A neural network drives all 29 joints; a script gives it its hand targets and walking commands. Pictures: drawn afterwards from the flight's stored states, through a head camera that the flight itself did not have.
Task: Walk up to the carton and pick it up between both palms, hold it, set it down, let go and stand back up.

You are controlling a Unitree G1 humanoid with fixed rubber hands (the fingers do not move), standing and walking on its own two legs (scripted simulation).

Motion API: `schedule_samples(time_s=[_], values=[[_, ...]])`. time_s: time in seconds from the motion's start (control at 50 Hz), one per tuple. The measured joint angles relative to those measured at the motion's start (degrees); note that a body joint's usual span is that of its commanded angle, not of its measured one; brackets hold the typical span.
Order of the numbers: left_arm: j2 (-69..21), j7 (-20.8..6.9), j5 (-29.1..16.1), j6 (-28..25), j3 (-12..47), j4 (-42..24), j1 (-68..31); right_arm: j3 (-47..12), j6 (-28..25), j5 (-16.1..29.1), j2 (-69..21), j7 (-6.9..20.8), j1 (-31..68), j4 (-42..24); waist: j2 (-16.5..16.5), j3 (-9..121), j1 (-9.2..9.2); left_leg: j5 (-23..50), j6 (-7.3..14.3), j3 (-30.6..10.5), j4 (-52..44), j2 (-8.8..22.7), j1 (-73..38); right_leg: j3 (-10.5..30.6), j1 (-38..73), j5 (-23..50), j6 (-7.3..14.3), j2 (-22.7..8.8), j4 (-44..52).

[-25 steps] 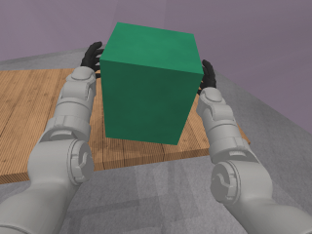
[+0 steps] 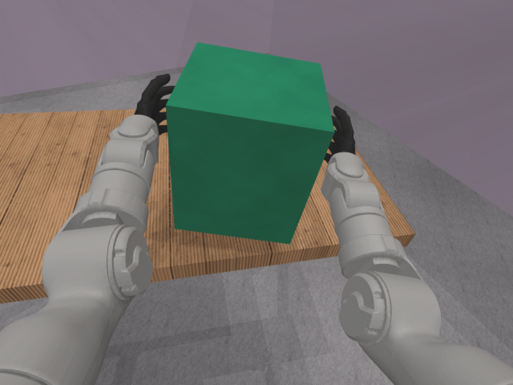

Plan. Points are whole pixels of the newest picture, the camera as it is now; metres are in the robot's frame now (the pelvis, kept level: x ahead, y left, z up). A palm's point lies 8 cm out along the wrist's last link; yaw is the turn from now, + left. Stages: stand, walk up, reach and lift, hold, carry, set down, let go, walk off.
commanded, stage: set down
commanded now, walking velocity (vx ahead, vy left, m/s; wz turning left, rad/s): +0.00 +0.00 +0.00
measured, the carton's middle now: (245, 148) +0.46 +0.00 +0.15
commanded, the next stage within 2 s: none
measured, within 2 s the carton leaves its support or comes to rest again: rests again in 0.70 s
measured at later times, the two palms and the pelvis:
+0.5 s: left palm (148, 136) +0.45 +0.16 +0.18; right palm (334, 167) +0.40 -0.14 +0.15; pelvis +0.00 +0.00 +0.00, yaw +0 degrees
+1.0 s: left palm (148, 144) +0.45 +0.16 +0.16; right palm (330, 172) +0.40 -0.14 +0.14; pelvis +0.01 +0.00 +0.00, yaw +0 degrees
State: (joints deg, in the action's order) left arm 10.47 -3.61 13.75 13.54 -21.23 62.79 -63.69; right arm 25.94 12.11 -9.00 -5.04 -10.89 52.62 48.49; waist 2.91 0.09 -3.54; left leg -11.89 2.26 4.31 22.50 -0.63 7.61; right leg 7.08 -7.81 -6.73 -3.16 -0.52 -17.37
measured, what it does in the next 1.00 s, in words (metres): stands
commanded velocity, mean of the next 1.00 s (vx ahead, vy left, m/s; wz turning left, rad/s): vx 0.00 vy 0.00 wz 0.00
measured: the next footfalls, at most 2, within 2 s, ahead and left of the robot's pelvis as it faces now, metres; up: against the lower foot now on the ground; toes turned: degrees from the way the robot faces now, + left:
none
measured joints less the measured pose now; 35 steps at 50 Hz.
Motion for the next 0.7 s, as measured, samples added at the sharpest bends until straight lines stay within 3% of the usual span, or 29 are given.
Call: schedule_samples(time_s=[0.38,0.7], values=[[-0.2,-1.5,-0.3,-2.3,-1.0,-0.2,3.0,0.2,-2.0,-2.1,-1.6,0.1,-2.7,-0.9,-0.3,-0.9,0.0,-0.3,0.1,0.0,0.0,-0.2,0.0,0.0,0.0,-0.3,-0.2,-0.2,0.0],[-0.2,-2.6,2.1,-3.5,-1.8,0.3,3.6,1.1,-3.3,-4.2,-2.4,0.3,-3.4,-0.9,-0.2,-1.3,0.0,-0.3,0.2,0.0,-0.1,-0.2,0.0,0.0,0.0,-0.4,-0.2,-0.2,0.0]])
